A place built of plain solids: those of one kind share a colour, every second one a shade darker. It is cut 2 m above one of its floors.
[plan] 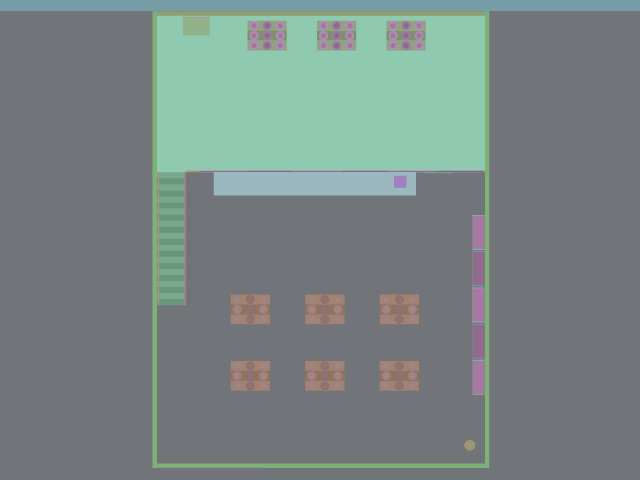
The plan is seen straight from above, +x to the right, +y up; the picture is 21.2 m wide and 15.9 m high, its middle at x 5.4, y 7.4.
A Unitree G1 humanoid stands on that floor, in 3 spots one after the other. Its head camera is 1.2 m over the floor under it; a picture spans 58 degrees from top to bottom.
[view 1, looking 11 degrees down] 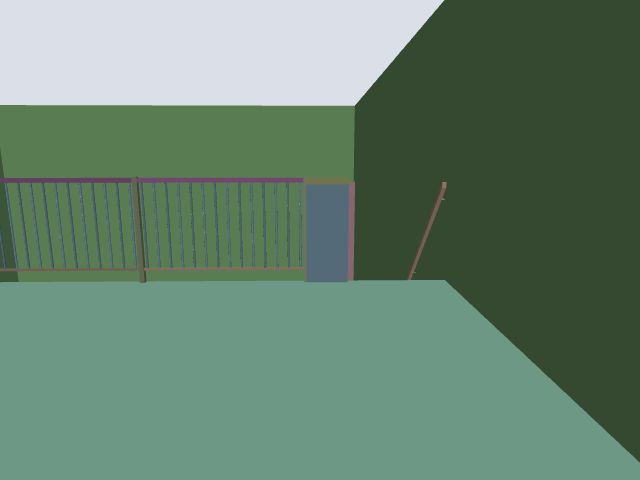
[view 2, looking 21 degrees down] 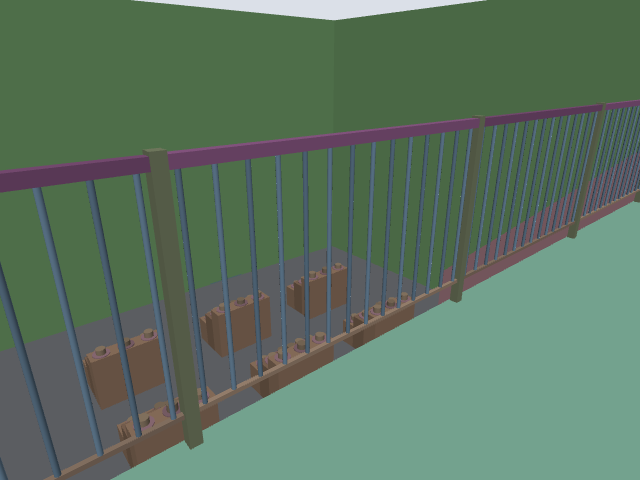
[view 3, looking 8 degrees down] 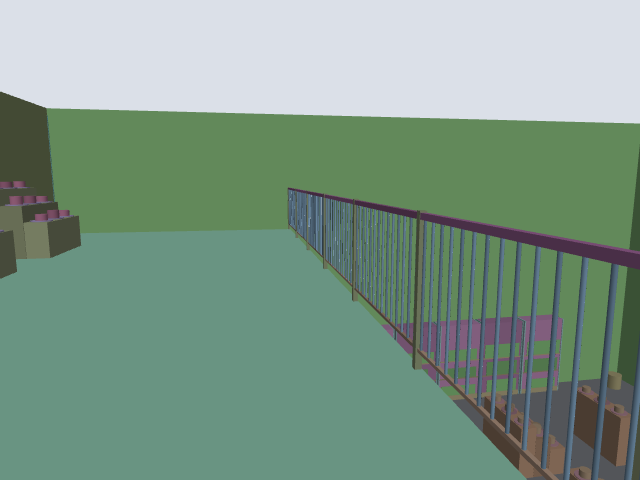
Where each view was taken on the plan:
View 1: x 1.30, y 13.73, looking -91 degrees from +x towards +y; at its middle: upper_guard_return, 4.11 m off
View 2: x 9.66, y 10.84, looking -130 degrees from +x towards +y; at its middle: wall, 15.16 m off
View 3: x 0.45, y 10.74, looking -10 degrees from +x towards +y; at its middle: upper_guard_bar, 6.19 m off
